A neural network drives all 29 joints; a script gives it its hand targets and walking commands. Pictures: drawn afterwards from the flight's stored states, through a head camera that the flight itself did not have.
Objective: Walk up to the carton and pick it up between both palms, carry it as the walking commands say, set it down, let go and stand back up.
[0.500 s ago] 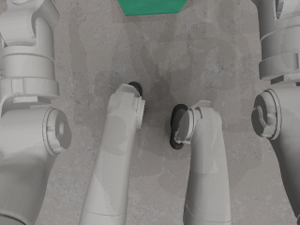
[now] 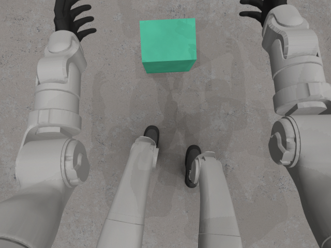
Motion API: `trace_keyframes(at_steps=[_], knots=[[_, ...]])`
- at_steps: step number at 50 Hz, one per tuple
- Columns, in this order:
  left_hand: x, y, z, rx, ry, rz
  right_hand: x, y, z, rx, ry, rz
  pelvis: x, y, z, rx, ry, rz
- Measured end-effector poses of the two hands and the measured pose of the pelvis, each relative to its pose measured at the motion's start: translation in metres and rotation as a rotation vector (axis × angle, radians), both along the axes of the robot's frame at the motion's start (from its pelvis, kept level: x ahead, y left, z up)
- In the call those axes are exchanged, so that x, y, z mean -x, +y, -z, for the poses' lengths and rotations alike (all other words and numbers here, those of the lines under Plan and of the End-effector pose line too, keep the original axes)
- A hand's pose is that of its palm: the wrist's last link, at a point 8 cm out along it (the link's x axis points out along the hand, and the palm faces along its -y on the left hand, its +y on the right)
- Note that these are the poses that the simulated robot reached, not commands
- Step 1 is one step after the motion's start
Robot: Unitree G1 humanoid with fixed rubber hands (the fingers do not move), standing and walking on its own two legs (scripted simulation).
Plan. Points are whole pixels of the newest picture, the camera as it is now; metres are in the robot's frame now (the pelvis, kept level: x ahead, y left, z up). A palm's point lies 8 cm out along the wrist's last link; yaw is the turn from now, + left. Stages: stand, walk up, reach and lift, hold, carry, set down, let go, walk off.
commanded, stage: let go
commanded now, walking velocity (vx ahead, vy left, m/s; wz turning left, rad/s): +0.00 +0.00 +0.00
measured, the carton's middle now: (167, 49) +0.60 +0.09 -0.54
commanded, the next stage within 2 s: stand in 1.46 s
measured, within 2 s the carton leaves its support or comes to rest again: neither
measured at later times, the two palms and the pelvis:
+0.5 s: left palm (44, 58) +0.40 +0.27 -0.02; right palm (307, 68) +0.46 -0.15 -0.03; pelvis +0.09 +0.02 +0.08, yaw -1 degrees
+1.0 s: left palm (48, 158) +0.27 +0.20 +0.05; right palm out of the picture +0.30 -0.26 +0.06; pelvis +0.13 -0.04 +0.13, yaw +2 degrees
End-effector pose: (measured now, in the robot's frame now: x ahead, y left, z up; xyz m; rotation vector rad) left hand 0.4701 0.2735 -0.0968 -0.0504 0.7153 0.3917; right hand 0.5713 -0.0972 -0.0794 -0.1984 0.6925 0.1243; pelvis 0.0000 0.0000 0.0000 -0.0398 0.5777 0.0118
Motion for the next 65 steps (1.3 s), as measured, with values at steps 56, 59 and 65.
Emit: trace_keyframes(at_steps=[56, 59, 65], knots=[[0.195, -0.075, -0.151, -0.074, 0.127, 0.359, 0.284, -0.175, -0.144, 0.092, 0.091, 0.171, -0.129, -0.045, -0.129, -0.075, -0.592, -0.019], [0.193, -0.075, -0.148, -0.068, 0.135, 0.366, 0.289, -0.171, -0.142, 0.086, 0.110, 0.178, -0.129, -0.042, -0.128, -0.071, -0.619, -0.020], [0.187, -0.059, -0.152, -0.077, 0.143, 0.317, 0.282, -0.153, -0.139, 0.066, 0.092, 0.177, -0.130, -0.027, -0.126, -0.066, -0.628, -0.022]])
